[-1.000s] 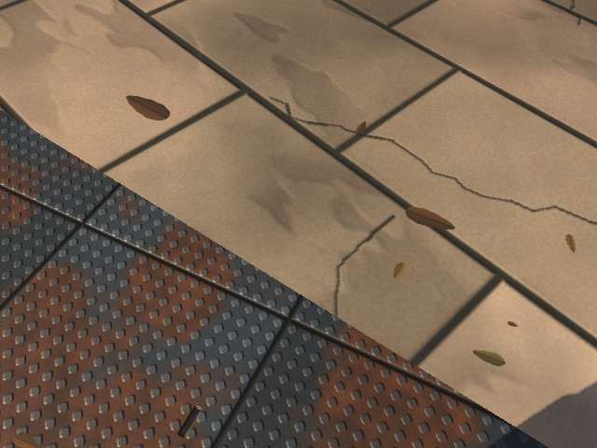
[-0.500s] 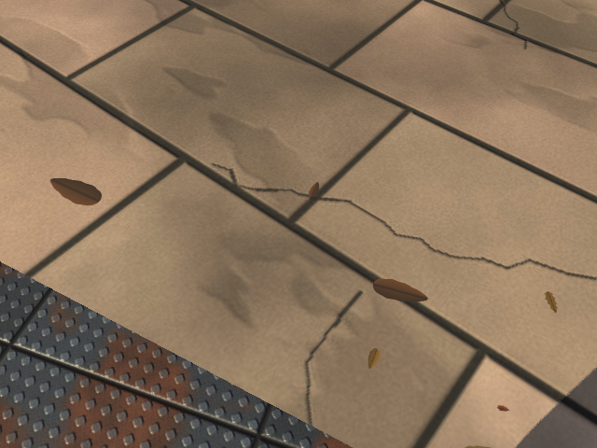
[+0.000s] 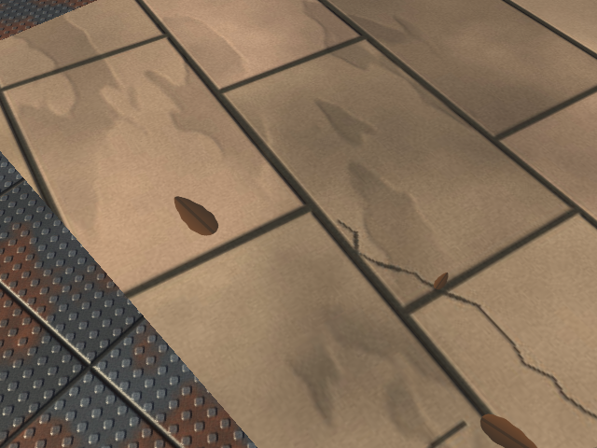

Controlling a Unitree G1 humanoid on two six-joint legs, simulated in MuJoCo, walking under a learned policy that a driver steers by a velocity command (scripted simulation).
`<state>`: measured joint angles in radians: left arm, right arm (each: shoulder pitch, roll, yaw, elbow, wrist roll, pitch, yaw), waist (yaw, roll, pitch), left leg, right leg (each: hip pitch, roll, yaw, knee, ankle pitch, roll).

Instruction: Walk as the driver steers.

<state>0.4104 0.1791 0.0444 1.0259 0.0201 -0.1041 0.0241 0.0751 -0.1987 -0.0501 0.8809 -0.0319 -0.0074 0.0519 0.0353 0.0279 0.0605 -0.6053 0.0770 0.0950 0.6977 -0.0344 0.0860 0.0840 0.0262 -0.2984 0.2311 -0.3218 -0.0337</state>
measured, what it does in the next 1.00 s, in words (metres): walks ahead: left foot, then right foot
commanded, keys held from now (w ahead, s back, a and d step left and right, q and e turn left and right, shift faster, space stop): w+q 0.42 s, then q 0.04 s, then e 0.54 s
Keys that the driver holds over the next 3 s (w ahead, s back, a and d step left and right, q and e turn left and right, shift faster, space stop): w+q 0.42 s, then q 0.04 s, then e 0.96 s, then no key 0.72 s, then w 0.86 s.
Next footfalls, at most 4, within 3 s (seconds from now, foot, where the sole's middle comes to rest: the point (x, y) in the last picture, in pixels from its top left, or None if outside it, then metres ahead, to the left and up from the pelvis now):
0.10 left None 0.21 0.08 -0.77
0.62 right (315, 409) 0.55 0.02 -0.77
1.14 left None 0.45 0.19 -0.77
1.60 right None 0.40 -0.03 -0.77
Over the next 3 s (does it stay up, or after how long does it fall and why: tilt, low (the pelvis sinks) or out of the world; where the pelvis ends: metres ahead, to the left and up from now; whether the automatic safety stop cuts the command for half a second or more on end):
stays up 0.69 0.01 -0.01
